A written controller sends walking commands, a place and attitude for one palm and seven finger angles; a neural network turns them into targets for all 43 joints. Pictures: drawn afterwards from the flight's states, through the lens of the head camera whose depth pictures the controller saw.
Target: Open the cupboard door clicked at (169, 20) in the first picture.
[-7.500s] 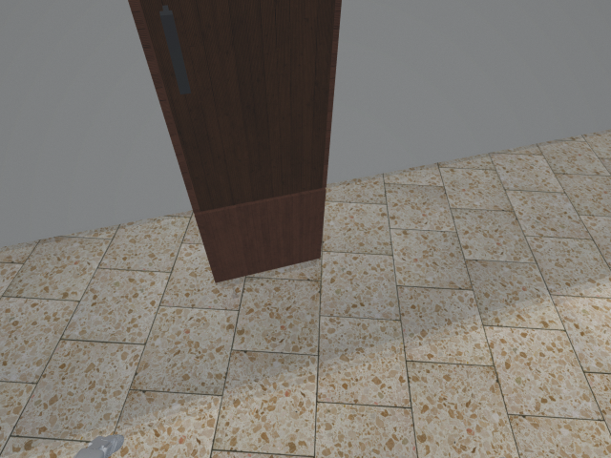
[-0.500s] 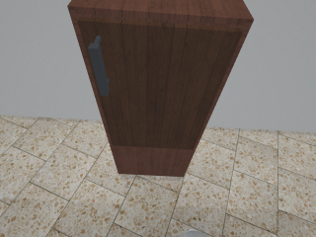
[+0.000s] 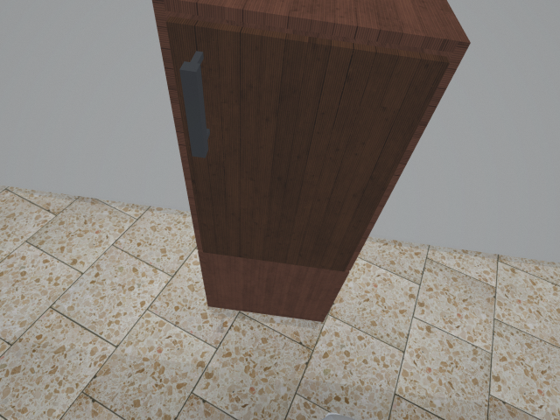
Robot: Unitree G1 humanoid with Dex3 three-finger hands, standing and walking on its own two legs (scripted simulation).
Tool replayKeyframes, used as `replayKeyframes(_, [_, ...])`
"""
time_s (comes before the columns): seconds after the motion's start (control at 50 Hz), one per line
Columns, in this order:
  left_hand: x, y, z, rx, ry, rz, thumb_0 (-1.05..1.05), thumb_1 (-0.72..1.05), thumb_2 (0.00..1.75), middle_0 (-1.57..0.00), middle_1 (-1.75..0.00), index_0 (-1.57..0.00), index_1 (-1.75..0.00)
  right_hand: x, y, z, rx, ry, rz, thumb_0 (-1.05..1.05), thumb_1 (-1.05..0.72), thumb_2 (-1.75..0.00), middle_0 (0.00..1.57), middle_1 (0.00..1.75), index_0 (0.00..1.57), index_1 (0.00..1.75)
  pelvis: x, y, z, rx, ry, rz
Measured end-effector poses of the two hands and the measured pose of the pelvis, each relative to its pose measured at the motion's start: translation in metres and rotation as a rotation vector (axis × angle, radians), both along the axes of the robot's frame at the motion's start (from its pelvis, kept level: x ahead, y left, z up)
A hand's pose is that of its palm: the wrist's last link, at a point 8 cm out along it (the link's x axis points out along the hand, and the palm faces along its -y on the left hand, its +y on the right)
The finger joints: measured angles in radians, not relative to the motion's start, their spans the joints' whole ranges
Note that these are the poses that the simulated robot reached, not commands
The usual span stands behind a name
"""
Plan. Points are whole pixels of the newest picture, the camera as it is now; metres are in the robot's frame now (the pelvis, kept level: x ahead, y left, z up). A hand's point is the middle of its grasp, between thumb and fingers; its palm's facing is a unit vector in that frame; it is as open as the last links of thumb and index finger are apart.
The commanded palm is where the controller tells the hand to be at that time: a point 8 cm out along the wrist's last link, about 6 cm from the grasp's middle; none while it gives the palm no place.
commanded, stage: come to a stop and stand still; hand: left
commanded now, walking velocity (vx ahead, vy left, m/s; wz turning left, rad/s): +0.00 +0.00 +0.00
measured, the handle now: (199, 107) +0.52 +0.18 +0.15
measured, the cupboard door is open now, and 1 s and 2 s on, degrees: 0 0 0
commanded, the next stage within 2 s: look again from close up in 0.78 s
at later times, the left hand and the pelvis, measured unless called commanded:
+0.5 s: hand out of the picture -0.03 +0.16 -0.16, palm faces +0.03 -0.99 -0.17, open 7.4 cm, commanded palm none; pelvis -0.03 +0.00 +0.02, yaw -1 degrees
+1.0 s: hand out of the picture -0.06 +0.14 -0.16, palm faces +0.02 -0.99 -0.15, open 7.4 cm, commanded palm none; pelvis -0.03 +0.00 +0.01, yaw +0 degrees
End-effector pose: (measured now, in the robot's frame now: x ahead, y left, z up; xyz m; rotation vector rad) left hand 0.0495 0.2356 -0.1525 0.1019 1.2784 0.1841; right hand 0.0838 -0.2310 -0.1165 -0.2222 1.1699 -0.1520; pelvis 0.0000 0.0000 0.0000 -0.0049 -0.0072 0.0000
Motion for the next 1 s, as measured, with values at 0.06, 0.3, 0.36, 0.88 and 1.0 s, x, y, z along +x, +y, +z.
replayKeyframes(0.06, [-0.013, 0.005, 0.007, -0.001, 0.023, 0.005, 0.01, 0.91, 0.90, -0.20, -0.29, -0.20, -0.30, -0.008, 0.012, 0.003, 0.011, 0.015, -0.001, 0.00, -0.92, -0.90, 0.20, 0.30, 0.19, 0.30, -0.003, 0.006, 0.007, 0.000, 0.011, 0.000])
replayKeyframes(0.3, [-0.065, -0.008, 0.022, 0.014, 0.131, -0.023, 0.01, 0.91, 0.90, -0.20, -0.29, -0.19, -0.30, -0.059, 0.017, -0.014, 0.068, 0.093, -0.069, -0.01, -0.94, -0.90, 0.20, 0.30, 0.20, 0.30, -0.018, 0.010, 0.012, 0.022, 0.030, -0.016])
replayKeyframes(0.36, [-0.075, -0.012, 0.025, 0.012, 0.133, -0.031, 0.01, 0.92, 0.90, -0.20, -0.29, -0.19, -0.30, -0.076, 0.012, -0.014, 0.070, 0.127, -0.078, -0.01, -0.94, -0.90, 0.20, 0.30, 0.20, 0.30, -0.020, 0.008, 0.015, 0.014, 0.015, -0.012])
replayKeyframes(0.88, [-0.119, -0.052, 0.020, -0.059, 0.208, -0.011, 0.01, 0.91, 0.90, -0.20, -0.29, -0.19, -0.30, -0.151, 0.029, -0.013, 0.128, 0.302, -0.111, 0.00, -0.91, -0.90, 0.20, 0.30, 0.19, 0.30, -0.027, -0.009, 0.018, 0.014, -0.002, -0.012])
replayKeyframes(1.0, [-0.117, -0.048, 0.018, -0.040, 0.181, -0.035, 0.01, 0.91, 0.90, -0.20, -0.29, -0.20, -0.30, -0.135, 0.019, -0.017, 0.100, 0.249, -0.086, 0.02, -0.93, -0.90, 0.20, 0.30, 0.20, 0.30, -0.028, -0.005, 0.012, -0.014, -0.002, -0.005])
